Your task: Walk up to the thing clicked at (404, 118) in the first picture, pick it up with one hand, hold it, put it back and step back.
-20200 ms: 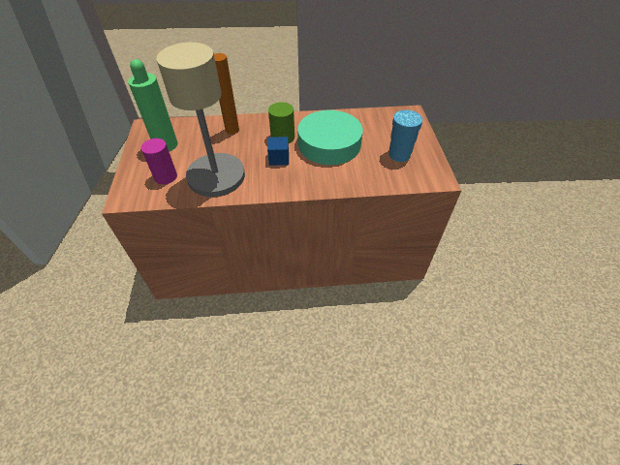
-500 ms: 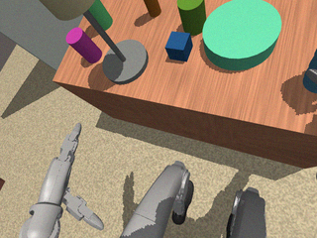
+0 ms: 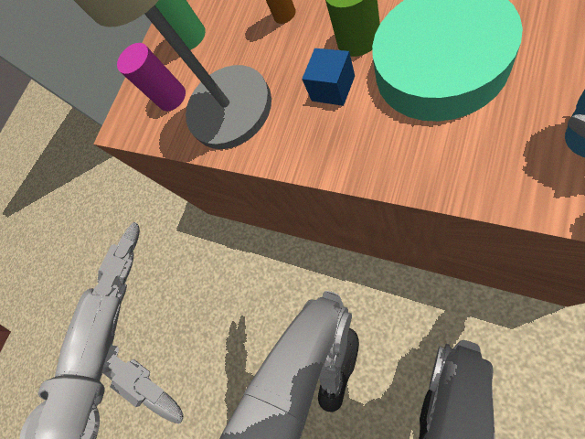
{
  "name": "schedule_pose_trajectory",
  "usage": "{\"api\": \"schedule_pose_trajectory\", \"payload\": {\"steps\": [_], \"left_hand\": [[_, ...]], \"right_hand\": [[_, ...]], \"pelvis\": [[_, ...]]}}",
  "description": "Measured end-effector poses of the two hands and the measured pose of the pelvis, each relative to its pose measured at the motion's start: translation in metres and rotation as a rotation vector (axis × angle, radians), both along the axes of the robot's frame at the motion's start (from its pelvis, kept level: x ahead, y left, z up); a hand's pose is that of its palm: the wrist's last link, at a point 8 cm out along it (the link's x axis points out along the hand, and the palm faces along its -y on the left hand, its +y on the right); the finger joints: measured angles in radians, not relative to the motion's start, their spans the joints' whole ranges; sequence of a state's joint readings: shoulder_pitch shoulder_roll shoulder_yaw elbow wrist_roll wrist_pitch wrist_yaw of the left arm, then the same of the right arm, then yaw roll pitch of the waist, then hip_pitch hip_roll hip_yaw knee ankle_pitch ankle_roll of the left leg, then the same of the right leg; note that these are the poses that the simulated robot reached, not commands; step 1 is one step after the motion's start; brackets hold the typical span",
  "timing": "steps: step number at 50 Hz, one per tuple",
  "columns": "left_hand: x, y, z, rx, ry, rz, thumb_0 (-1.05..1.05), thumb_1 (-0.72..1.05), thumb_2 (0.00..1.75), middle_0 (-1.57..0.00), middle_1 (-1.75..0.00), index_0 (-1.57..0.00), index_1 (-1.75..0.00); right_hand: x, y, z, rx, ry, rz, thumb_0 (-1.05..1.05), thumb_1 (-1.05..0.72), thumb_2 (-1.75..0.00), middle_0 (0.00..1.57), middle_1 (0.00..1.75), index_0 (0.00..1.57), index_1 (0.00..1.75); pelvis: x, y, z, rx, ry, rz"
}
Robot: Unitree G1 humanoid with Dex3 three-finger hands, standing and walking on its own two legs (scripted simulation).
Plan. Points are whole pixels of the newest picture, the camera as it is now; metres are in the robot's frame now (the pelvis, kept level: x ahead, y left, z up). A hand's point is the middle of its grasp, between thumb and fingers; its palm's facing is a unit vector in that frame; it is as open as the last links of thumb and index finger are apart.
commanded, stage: open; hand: right
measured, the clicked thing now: out of the picture +0.56 -0.21 -0.04
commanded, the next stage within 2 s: withdraw in 0.26 s
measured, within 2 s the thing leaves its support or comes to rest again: neither
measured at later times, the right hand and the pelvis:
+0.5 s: hand out of the picture +0.56 -0.22 -0.02, palm faces +0.22 +0.98 -0.01, open 15.1 cm; pelvis +0.00 +0.00 +0.00, yaw +0 degrees
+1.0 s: hand out of the picture +0.55 -0.31 +0.09, palm faces +0.29 +0.95 -0.15, open 17.4 cm; pelvis +0.02 -0.01 +0.07, yaw -1 degrees
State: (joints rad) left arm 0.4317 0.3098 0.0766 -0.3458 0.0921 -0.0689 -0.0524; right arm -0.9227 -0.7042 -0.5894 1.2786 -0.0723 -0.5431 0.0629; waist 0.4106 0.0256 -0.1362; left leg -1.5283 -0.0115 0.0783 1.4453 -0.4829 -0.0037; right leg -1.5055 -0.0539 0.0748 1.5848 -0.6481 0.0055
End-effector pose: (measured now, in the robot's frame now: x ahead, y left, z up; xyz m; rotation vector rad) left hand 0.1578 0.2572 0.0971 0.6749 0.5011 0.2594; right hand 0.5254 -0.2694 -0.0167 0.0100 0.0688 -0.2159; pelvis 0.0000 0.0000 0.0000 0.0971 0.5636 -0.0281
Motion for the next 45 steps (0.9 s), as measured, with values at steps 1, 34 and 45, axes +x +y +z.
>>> {"api": "schedule_pose_trajectory", "payload": {"steps": [1,34,45], "left_hand": [[0.000,0.000,0.000,0.000,-0.001,0.000,-0.01,-0.51,0.04,-0.07,-0.05,-0.08,-0.05],[-0.004,0.006,0.004,-0.044,0.041,0.054,-0.01,-0.53,0.05,-0.07,-0.05,-0.06,-0.06],[0.012,-0.006,-0.008,-0.188,0.072,0.066,-0.01,-0.54,0.05,-0.07,-0.04,-0.06,-0.06]], "right_hand": [[0.000,0.000,0.000,-0.001,0.000,0.000,-0.01,0.51,-0.76,0.82,0.87,0.83,0.88],[0.003,-0.028,0.045,-0.027,-0.045,-0.044,-0.01,0.52,-0.16,0.18,0.19,0.19,0.19],[0.002,-0.065,0.121,-0.031,0.000,-0.048,-0.01,0.57,-0.07,0.06,0.08,0.07,0.08]], "pelvis": [[0.000,0.000,0.000,0.000,-0.001,0.000],[0.008,0.002,0.019,-0.001,-0.019,0.001],[0.019,-0.003,0.051,-0.004,-0.068,-0.012]]}}
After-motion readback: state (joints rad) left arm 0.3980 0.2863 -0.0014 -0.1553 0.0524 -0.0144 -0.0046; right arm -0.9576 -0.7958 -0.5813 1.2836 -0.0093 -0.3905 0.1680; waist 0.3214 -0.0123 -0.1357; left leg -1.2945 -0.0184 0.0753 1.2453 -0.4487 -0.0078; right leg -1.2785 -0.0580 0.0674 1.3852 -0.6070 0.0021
